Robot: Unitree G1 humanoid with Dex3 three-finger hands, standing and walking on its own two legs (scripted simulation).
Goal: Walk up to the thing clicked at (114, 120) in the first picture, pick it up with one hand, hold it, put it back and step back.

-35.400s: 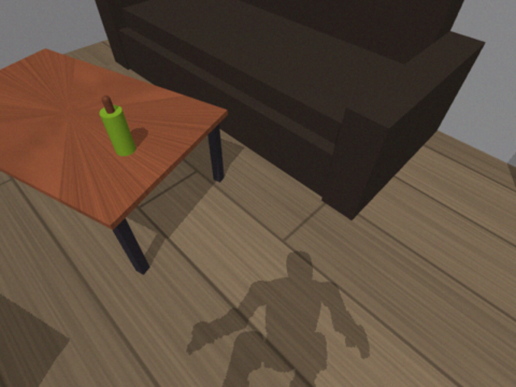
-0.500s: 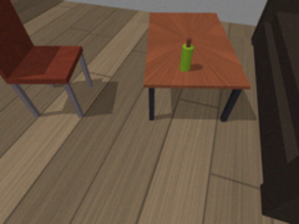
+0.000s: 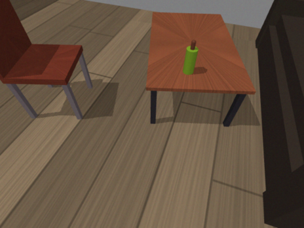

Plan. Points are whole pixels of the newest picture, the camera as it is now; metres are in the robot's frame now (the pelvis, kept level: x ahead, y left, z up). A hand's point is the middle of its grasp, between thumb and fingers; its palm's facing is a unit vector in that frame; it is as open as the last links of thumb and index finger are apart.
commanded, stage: step back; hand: right
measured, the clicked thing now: (190, 56) +1.15 -0.22 -0.23
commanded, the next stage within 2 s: stand in 0.36 s
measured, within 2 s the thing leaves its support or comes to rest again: neither
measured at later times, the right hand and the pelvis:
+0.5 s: hand out of the picture +0.15 -0.23 -0.13, palm faces -0.01 +0.95 -0.32, open 7.4 cm; pelvis +0.02 +0.01 +0.01, yaw -1 degrees
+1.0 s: hand out of the picture +0.07 -0.25 -0.14, palm faces +0.00 +0.95 -0.32, open 7.4 cm; pelvis +0.01 +0.00 +0.02, yaw -1 degrees
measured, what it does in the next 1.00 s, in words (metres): stands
